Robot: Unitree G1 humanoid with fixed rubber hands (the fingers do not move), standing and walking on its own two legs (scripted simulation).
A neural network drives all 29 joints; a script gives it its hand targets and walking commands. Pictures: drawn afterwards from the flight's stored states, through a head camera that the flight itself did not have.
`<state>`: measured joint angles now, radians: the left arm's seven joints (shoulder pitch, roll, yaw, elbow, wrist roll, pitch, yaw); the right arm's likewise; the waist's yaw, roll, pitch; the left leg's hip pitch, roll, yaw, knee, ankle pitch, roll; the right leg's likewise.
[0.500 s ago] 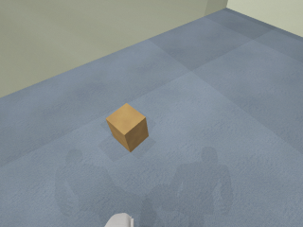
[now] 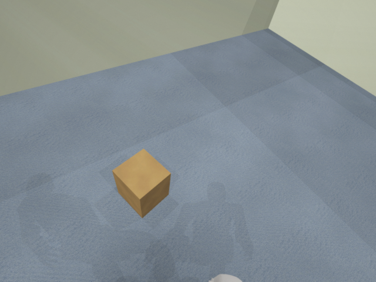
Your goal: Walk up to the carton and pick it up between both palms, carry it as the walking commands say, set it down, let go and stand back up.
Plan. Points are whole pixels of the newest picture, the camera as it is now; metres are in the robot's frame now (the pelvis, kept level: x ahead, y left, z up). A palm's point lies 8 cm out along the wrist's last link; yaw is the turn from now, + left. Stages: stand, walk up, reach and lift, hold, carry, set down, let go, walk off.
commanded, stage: walk up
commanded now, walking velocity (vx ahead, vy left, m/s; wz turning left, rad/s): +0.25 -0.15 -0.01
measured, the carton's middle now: (142, 183) +0.65 +0.19 -0.65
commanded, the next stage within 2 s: none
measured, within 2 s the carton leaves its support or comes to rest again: neither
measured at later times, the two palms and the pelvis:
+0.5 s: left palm (102, 276) +0.15 +0.18 -0.11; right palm out of the picture +0.09 -0.30 -0.16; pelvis +0.08 -0.06 +0.00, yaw +0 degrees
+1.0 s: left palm out of the picture +0.06 +0.25 -0.15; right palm out of the picture +0.14 -0.22 -0.12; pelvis +0.06 +0.01 +0.00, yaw +1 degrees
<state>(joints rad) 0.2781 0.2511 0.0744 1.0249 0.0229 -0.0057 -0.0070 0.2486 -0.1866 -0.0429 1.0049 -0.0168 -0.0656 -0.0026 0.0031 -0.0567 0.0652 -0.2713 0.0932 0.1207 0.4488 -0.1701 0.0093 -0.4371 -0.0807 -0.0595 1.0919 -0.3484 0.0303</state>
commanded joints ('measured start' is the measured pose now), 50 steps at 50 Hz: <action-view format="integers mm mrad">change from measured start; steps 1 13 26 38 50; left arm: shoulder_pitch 94 -17 19 30 67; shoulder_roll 3 9 123 93 -11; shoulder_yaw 1 -15 22 -7 -26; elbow -12 -23 -48 -22 -14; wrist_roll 7 -12 -7 -1 -9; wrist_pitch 28 -27 -5 25 28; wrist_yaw -13 2 72 18 31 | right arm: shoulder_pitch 65 143 46 30 -42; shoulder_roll -133 -124 -104 -113 -119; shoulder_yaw -26 -31 -40 -1 -22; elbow -25 37 -12 -8 -26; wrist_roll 0 -10 -22 -1 0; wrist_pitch -12 23 143 88 54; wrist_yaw -9 -2 16 -5 -31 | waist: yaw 11 10 6 -6 9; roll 255 159 -139 -36 224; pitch -69 -39 -82 -67 -37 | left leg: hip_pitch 71 0 -271 179 73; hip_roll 232 113 -33 -28 127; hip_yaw -170 -88 -167 -68 -239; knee -196 -115 692 -55 -155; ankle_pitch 328 -30 -157 -33 81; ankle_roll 90 71 -83 -44 96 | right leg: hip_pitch -31 323 272 90 167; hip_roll -29 23 -319 -132 51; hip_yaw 34 -95 140 53 23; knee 1 -660 -778 -761 -597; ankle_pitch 74 199 584 57 11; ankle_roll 11 -4 -151 -123 -24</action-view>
